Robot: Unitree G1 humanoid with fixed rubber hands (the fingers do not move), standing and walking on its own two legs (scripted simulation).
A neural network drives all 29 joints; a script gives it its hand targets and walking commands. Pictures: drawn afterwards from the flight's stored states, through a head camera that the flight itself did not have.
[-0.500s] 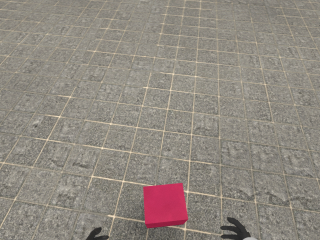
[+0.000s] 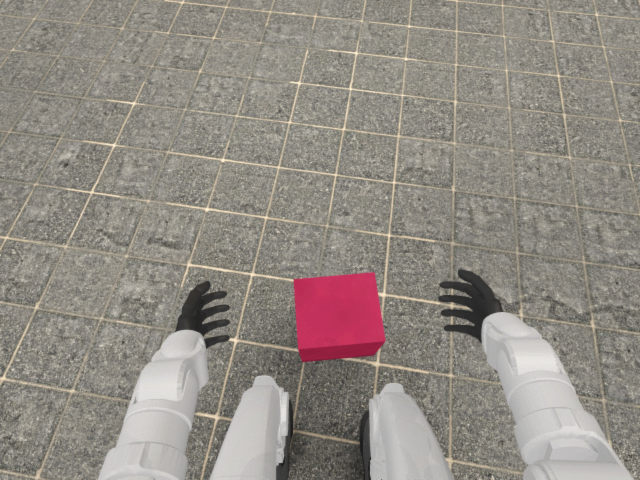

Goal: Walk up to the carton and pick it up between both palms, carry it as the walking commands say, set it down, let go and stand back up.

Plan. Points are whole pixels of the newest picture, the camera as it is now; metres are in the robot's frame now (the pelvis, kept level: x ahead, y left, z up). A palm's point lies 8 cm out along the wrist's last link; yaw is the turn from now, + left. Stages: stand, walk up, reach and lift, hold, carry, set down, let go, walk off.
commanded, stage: reach and lift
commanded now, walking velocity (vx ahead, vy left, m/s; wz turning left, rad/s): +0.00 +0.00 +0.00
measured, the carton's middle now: (336, 319) +0.44 -0.02 -0.56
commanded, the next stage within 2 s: none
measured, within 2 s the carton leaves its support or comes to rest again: neither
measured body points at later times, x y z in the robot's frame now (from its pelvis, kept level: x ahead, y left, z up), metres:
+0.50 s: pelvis +0.02 -0.01 -0.04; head +0.27 -0.01 +0.34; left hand +0.45 +0.18 -0.14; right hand +0.49 -0.19 -0.14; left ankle +0.12 +0.12 -0.64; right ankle +0.09 -0.12 -0.64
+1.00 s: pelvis +0.01 +0.00 -0.12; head +0.30 -0.01 +0.23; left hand +0.46 +0.19 -0.25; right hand +0.49 -0.19 -0.25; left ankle +0.12 +0.13 -0.64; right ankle +0.09 -0.12 -0.64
